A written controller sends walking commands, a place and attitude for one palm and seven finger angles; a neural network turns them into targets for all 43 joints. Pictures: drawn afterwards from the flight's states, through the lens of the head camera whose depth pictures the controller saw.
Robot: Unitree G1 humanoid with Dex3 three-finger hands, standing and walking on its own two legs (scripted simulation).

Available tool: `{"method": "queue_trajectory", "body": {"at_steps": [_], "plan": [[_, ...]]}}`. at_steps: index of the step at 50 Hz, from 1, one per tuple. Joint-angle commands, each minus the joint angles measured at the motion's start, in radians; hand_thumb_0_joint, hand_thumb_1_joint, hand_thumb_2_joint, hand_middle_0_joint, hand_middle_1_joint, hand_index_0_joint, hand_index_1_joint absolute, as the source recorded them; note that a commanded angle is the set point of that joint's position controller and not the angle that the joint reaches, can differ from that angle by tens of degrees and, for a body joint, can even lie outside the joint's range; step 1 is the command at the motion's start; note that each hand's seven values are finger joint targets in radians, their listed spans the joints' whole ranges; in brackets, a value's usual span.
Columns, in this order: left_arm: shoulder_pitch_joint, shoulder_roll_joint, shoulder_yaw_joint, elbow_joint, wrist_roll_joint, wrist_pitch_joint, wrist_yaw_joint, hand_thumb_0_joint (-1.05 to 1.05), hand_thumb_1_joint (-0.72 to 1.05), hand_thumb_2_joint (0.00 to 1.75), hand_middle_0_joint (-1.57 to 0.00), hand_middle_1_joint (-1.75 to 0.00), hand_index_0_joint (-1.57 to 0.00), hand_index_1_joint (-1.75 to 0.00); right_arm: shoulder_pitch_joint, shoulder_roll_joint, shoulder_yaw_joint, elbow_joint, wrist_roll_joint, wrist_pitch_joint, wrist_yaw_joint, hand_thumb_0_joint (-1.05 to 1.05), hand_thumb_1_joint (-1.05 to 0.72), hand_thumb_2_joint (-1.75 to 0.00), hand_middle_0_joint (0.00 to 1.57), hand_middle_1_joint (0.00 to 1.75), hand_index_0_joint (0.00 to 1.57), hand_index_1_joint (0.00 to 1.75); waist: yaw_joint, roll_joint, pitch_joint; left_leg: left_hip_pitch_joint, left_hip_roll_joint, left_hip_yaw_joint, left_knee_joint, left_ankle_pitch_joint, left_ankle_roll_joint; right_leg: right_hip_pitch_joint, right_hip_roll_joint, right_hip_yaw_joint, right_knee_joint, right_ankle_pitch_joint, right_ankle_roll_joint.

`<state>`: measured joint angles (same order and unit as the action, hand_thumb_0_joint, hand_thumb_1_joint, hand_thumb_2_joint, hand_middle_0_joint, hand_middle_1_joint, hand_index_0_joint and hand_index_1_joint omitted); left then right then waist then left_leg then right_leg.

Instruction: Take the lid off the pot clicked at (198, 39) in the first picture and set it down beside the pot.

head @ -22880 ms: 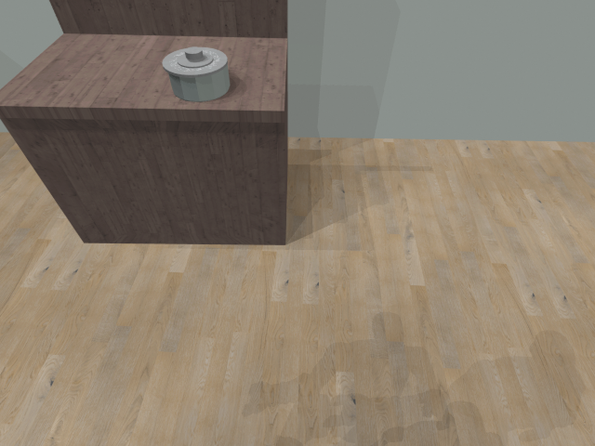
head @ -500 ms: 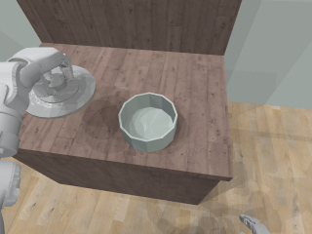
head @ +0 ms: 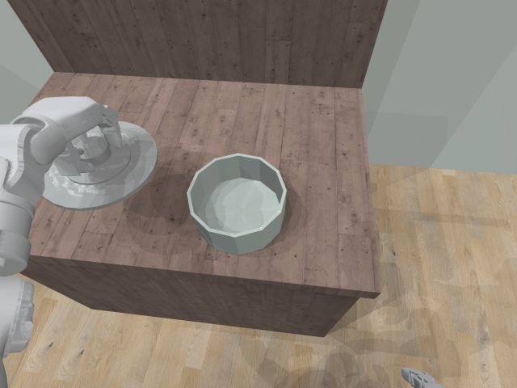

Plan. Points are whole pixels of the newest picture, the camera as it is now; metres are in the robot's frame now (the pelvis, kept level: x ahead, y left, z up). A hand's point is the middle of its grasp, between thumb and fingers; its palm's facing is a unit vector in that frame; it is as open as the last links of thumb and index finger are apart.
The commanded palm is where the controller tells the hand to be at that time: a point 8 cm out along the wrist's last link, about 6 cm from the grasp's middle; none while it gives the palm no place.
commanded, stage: lower the lid onto the table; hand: left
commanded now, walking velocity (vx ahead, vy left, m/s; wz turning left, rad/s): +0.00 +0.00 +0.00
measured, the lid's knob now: (93, 151) +0.46 +0.28 +0.08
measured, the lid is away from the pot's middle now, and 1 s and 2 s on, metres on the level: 0.23 0.23 0.23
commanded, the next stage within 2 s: open the fingers wide in 1.98 s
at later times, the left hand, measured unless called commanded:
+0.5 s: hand (86, 167) +0.43 +0.28 +0.08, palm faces -0.43 -0.03 -0.90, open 8.0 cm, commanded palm +0.44 +0.28 +0.14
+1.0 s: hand (98, 177) +0.43 +0.28 +0.05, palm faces -0.46 -0.02 -0.89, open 7.9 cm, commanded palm +0.45 +0.28 +0.11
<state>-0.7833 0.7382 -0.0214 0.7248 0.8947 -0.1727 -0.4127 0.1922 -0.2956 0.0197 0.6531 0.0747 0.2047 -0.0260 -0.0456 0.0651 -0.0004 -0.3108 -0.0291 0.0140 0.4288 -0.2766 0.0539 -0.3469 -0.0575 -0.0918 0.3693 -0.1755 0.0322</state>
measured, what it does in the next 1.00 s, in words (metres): stands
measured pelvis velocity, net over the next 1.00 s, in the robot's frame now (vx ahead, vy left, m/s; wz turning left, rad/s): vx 0.00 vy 0.01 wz -0.02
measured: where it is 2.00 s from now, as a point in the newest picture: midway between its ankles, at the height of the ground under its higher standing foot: outside the picture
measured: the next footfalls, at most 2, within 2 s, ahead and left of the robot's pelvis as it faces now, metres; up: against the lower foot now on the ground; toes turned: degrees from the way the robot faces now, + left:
none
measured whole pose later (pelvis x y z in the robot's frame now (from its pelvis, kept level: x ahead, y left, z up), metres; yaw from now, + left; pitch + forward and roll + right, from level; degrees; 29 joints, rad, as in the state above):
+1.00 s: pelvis +0.00 +0.01 +0.00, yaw -1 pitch +12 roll -2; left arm -0.77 0.71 -0.02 0.91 0.95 -0.27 -0.31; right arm 0.25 -0.29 0.01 0.70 0.07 0.19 -0.06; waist -0.06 0.04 -0.02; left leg -0.39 -0.03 0.03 0.49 -0.31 0.06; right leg -0.42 -0.05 -0.07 0.41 -0.19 0.03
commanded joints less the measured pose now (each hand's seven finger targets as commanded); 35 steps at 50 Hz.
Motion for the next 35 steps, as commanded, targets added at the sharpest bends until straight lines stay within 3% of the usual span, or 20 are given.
{"method": "queue_trajectory", "body": {"at_steps": [1, 2, 3, 5, 8, 10, 11, 13, 16, 17, 18, 20, 21, 23, 25, 28, 30, 32, 33, 35], "plan": [[-0.47, 0.37, 0.161, -0.138, -0.04, 0.0, 0.053, 0.0, 0.52, 1.1, -0.87, -1.0, -0.88, -1.0, 0.018, -0.154, -0.056, -0.089, -0.002, -0.021, -0.016, 0.0, -0.9, -0.9, 0.2, 0.3, 0.2, 0.3, 0.003, 0.014, -0.461, 0.203, 0.027, -0.059, 0.033, 0.614, 0.019, 0.197, 0.035, 0.026, 0.038, 0.366, -0.067], [-0.494, 0.375, 0.158, -0.126, -0.035, 0.001, 0.053, 0.0, 0.52, 1.1, -0.87, -1.0, -0.88, -1.0, 0.02, -0.154, -0.052, -0.087, -0.003, -0.017, -0.02, 0.0, -0.9, -0.9, 0.2, 0.3, 0.2, 0.3, 0.002, -0.012, -0.467, 0.185, 0.024, -0.052, 0.026, 0.567, 0.021, 0.211, 0.036, 0.025, 0.039, 0.363, -0.064], [-0.531, 0.4, 0.168, -0.149, -0.024, -0.007, 0.056, 0.0, 0.52, 1.1, -0.87, -1.0, -0.88, -1.0, 0.018, -0.156, -0.053, -0.085, 0.0, -0.018, -0.023, 0.0, -0.9, -0.9, 0.2, 0.3, 0.2, 0.3, 0.006, 0.005, -0.467, 0.183, 0.025, -0.054, 0.024, 0.56, 0.022, 0.209, 0.032, 0.023, 0.043, 0.362, -0.066], [-0.55, 0.348, 0.121, -0.169, -0.013, -0.015, 0.061, 0.0, 0.52, 1.1, -0.87, -1.0, -0.88, -1.0, 0.015, -0.146, -0.054, -0.087, -0.002, -0.023, -0.029, 0.0, -0.9, -0.9, 0.2, 0.3, 0.2, 0.3, -0.001, 0.04, -0.485, 0.213, 0.024, -0.055, 0.03, 0.59, 0.02, 0.196, 0.034, 0.027, 0.041, 0.361, -0.068], [-0.546, 0.383, 0.153, -0.203, -0.008, -0.036, 0.073, 0.0, 0.52, 1.1, -0.87, -1.0, -0.88, -1.0, 0.029, -0.148, -0.058, -0.08, -0.007, -0.029, -0.031, 0.0, -0.9, -0.9, 0.2, 0.3, 0.2, 0.3, 0.003, 0.09, -0.524, 0.266, 0.03, -0.069, 0.043, 0.668, 0.011, 0.176, 0.04, 0.028, 0.044, 0.35, -0.069], [-0.514, 0.335, 0.124, -0.15, -0.018, -0.044, 0.071, 0.0, 0.52, 1.1, -0.87, -1.0, -0.88, -1.0, 0.036, -0.144, -0.056, -0.075, -0.006, -0.029, -0.034, 0.0, -0.9, -0.9, 0.2, 0.3, 0.2, 0.3, -0.003, 0.076, -0.487, 0.252, 0.032, -0.068, 0.043, 0.649, 0.009, 0.154, 0.041, 0.021, 0.04, 0.33, -0.069], [-0.52, 0.338, 0.127, -0.164, -0.027, -0.046, 0.073, 0.0, 0.52, 1.1, -0.87, -1.0, -0.88, -1.0, 0.039, -0.152, -0.061, -0.069, -0.006, -0.029, -0.033, 0.0, -0.9, -0.9, 0.2, 0.3, 0.2, 0.3, -0.005, 0.072, -0.495, 0.26, 0.034, -0.065, 0.047, 0.661, 0.011, 0.154, 0.04, 0.027, 0.039, 0.343, -0.068], [-0.495, 0.319, 0.115, -0.072, -0.025, -0.04, 0.074, 0.0, 0.52, 1.1, -0.87, -1.0, -0.88, -1.0, 0.046, -0.15, -0.056, -0.06, -0.003, -0.025, -0.037, 0.0, -0.9, -0.9, 0.2, 0.3, 0.2, 0.3, -0.01, 0.028, -0.443, 0.209, 0.03, -0.054, 0.044, 0.586, 0.015, 0.142, 0.04, 0.022, 0.038, 0.324, -0.068], [-0.55, 0.348, 0.123, -0.122, -0.013, -0.047, 0.088, 0.0, 0.52, 1.1, -0.87, -1.0, -0.88, -1.0, 0.048, -0.159, -0.061, -0.059, -0.004, -0.027, -0.04, 0.0, -0.9, -0.9, 0.2, 0.3, 0.2, 0.3, -0.009, 0.04, -0.466, 0.216, 0.03, -0.058, 0.043, 0.603, 0.011, 0.142, 0.039, 0.027, 0.045, 0.338, -0.073], [-0.57, 0.366, 0.136, -0.16, -0.002, -0.053, 0.093, 0.0, 0.52, 1.1, -0.87, -1.0, -0.88, -1.0, 0.052, -0.156, -0.062, -0.06, -0.007, -0.028, -0.04, 0.0, -0.9, -0.9, 0.2, 0.3, 0.2, 0.3, -0.003, 0.061, -0.508, 0.242, 0.033, -0.064, 0.043, 0.634, 0.007, 0.15, 0.041, 0.027, 0.049, 0.339, -0.072], [-0.547, 0.345, 0.124, -0.135, 0.004, -0.057, 0.097, 0.0, 0.52, 1.1, -0.87, -1.0, -0.88, -1.0, 0.052, -0.15, -0.059, -0.061, -0.007, -0.03, -0.04, 0.0, -0.9, -0.9, 0.2, 0.3, 0.2, 0.3, -0.005, 0.091, -0.494, 0.25, 0.032, -0.071, 0.048, 0.667, -0.002, 0.131, 0.044, 0.022, 0.05, 0.33, -0.075], [-0.512, 0.331, 0.123, -0.098, 0.0, -0.062, 0.1, 0.0, 0.52, 1.1, -0.87, -1.0, -0.88, -1.0, 0.064, -0.151, -0.06, -0.054, -0.007, -0.03, -0.041, 0.0, -0.9, -0.9, 0.2, 0.3, 0.2, 0.3, -0.005, 0.073, -0.488, 0.249, 0.039, -0.071, 0.054, 0.674, -0.003, 0.119, 0.046, 0.021, 0.052, 0.323, -0.073], [-0.505, 0.353, 0.14, -0.09, -0.003, -0.064, 0.104, 0.0, 0.52, 1.1, -0.87, -1.0, -0.88, -1.0, 0.066, -0.157, -0.064, -0.054, -0.008, -0.031, -0.039, 0.0, -0.9, -0.9, 0.2, 0.3, 0.2, 0.3, -0.006, 0.077, -0.48, 0.244, 0.036, -0.066, 0.059, 0.677, -0.002, 0.118, 0.045, 0.027, 0.05, 0.33, -0.074], [-0.521, 0.353, 0.136, -0.065, 0.001, -0.062, 0.107, 0.0, 0.52, 1.1, -0.87, -1.0, -0.88, -1.0, 0.071, -0.157, -0.06, -0.05, -0.007, -0.027, -0.043, 0.0, -0.9, -0.9, 0.2, 0.3, 0.2, 0.3, -0.007, 0.039, -0.485, 0.214, 0.035, -0.058, 0.051, 0.611, 0.007, 0.134, 0.042, 0.025, 0.052, 0.327, -0.072], [-0.537, 0.303, 0.091, -0.068, 0.003, -0.059, 0.108, 0.0, 0.52, 1.1, -0.87, -1.0, -0.88, -1.0, 0.073, -0.153, -0.06, -0.051, -0.006, -0.029, -0.044, 0.0, -0.9, -0.9, 0.2, 0.3, 0.2, 0.3, -0.015, 0.059, -0.471, 0.215, 0.035, -0.06, 0.047, 0.606, 0.002, 0.111, 0.043, 0.022, 0.048, 0.311, -0.073], [-0.546, 0.355, 0.139, -0.123, 0.016, -0.072, 0.123, 0.0, 0.52, 1.1, -0.87, -1.0, -0.88, -1.0, 0.085, -0.154, -0.07, -0.05, -0.013, -0.036, -0.042, 0.0, -0.9, -0.9, 0.2, 0.3, 0.2, 0.3, -0.006, 0.109, -0.532, 0.286, 0.041, -0.074, 0.069, 0.719, -0.012, 0.099, 0.048, 0.026, 0.057, 0.324, -0.075], [-0.499, 0.372, 0.163, -0.065, 0.01, -0.079, 0.125, 0.0, 0.52, 1.1, -0.87, -1.0, -0.88, -1.0, 0.092, -0.156, -0.065, -0.047, -0.011, -0.035, -0.046, 0.0, -0.9, -0.9, 0.2, 0.3, 0.2, 0.3, -0.004, 0.057, -0.519, 0.243, 0.039, -0.064, 0.07, 0.68, 0.0, 0.126, 0.047, 0.028, 0.06, 0.343, -0.073], [-0.497, 0.409, 0.193, -0.068, 0.007, -0.084, 0.132, 0.0, 0.52, 1.1, -0.87, -1.0, -0.88, -1.0, 0.095, -0.16, -0.065, -0.048, -0.013, -0.03, -0.046, 0.0, -0.9, -0.9, 0.2, 0.3, 0.2, 0.3, -0.001, 0.055, -0.529, 0.218, 0.034, -0.062, 0.064, 0.678, 0.003, 0.152, 0.044, 0.032, 0.067, 0.37, -0.074], [-0.47, 0.342, 0.144, -0.022, 0.009, -0.08, 0.129, 0.0, 0.52, 1.1, -0.87, -1.0, -0.88, -1.0, 0.094, -0.152, -0.064, -0.049, -0.013, -0.031, -0.047, 0.0, -0.9, -0.9, 0.2, 0.3, 0.2, 0.3, -0.01, 0.049, -0.493, 0.207, 0.033, -0.062, 0.065, 0.676, 0.0, 0.124, 0.046, 0.025, 0.065, 0.356, -0.073], [-0.492, 0.305, 0.106, -0.025, 0.014, -0.076, 0.128, 0.0, 0.52, 1.1, -0.87, -1.0, -0.88, -1.0, 0.095, -0.156, -0.066, -0.037, -0.008, -0.03, -0.043, 0.0, -0.9, -0.9, 0.2, 0.3, 0.2, 0.3, -0.016, 0.062, -0.452, 0.2, 0.04, -0.061, 0.062, 0.645, -0.005, 0.081, 0.047, 0.022, 0.057, 0.315, -0.073]]}}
